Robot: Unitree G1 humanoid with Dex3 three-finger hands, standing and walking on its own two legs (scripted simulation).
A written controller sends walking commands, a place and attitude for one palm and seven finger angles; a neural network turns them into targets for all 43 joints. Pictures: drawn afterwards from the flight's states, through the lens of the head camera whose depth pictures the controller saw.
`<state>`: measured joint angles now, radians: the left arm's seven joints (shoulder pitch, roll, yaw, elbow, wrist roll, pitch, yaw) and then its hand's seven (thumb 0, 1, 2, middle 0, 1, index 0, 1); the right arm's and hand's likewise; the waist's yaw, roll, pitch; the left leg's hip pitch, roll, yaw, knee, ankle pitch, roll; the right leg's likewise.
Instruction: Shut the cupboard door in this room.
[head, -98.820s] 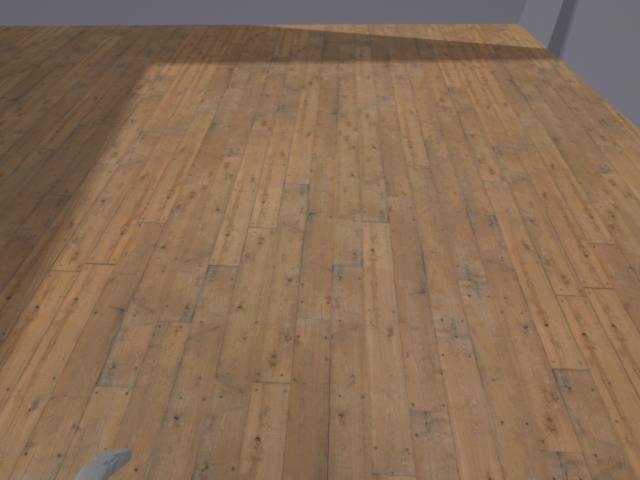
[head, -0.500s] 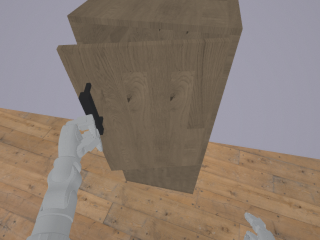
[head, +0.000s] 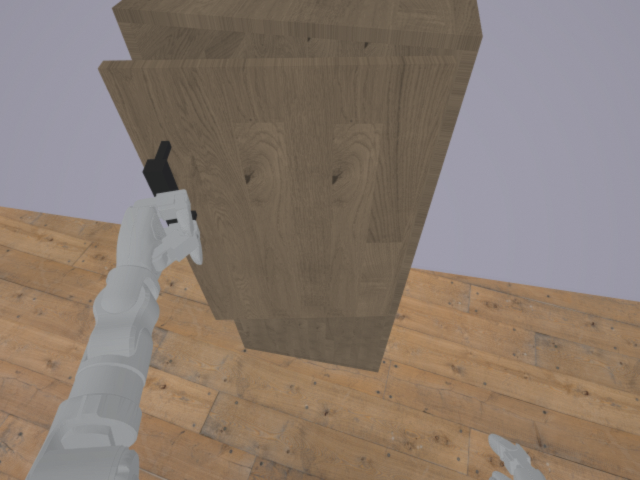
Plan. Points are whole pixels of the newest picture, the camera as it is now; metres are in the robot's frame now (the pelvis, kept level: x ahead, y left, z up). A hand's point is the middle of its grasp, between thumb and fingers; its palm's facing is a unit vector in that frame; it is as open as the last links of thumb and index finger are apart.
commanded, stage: push the door shut along its arc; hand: left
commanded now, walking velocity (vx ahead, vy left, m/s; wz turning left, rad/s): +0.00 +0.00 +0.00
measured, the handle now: (176, 196) +0.46 +0.21 +0.09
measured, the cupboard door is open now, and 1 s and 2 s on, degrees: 12 0 0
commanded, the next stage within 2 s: pull the fist back off the door in 0.86 s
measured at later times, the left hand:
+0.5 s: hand (213, 197) +0.45 +0.16 +0.10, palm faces -0.10 -1.00 -0.02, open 3.1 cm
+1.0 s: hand (213, 195) +0.46 +0.16 +0.10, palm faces -0.14 -0.99 -0.02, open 3.1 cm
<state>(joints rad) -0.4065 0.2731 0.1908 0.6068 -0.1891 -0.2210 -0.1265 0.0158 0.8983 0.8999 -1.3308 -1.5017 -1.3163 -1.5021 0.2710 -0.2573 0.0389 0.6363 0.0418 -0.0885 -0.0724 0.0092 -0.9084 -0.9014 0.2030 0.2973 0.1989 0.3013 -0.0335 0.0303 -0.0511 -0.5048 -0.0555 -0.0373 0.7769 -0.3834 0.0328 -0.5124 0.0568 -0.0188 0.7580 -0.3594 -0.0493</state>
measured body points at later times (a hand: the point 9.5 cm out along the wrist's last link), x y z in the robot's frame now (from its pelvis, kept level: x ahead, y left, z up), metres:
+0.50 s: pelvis +0.00 +0.01 -0.01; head +0.06 +0.01 +0.44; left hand +0.45 +0.21 +0.10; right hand +0.06 -0.25 -0.13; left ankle +0.00 +0.10 -0.71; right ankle +0.01 -0.09 -0.71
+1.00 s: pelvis -0.04 +0.01 -0.02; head +0.06 +0.03 +0.42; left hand +0.46 +0.22 +0.10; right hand +0.01 -0.26 -0.13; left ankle +0.00 +0.10 -0.71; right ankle +0.01 -0.09 -0.71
